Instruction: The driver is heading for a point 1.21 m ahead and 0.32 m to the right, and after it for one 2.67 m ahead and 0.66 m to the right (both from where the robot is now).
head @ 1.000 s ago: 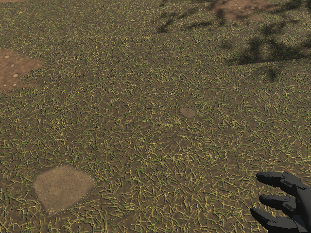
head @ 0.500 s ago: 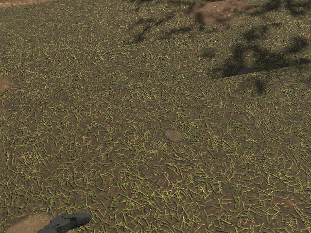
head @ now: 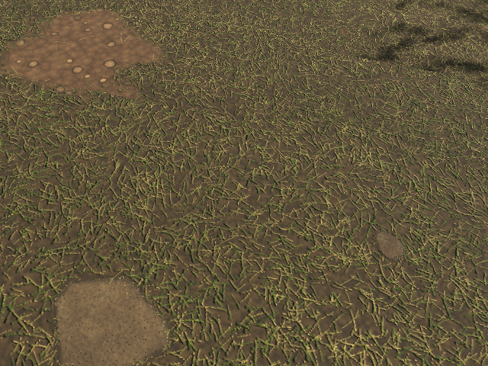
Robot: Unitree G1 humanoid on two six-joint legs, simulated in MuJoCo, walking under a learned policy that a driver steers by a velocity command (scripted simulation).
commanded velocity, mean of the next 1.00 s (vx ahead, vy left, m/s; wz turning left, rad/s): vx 0.00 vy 0.00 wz -0.39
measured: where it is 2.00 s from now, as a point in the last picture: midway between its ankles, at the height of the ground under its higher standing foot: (270, 328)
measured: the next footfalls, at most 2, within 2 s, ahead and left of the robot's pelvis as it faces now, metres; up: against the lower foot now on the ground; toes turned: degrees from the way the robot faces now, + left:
right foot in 0.12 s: +0.11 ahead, -0.19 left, +0.00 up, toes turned -1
left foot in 0.46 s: +0.14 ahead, +0.04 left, +0.00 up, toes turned -23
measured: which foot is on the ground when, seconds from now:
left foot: down 0.00-0.22, up 0.24-0.44, down 0.46-1.00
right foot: up 0.00-0.10, down 0.12-0.46, up 0.48-0.86, down 0.88-1.00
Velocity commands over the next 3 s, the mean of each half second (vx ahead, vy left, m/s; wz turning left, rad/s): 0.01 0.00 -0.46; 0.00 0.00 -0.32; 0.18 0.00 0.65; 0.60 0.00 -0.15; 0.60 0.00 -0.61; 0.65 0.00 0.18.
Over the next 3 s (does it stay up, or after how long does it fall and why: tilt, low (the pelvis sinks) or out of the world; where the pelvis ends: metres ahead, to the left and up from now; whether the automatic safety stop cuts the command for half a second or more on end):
stays up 1.16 -0.36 -0.13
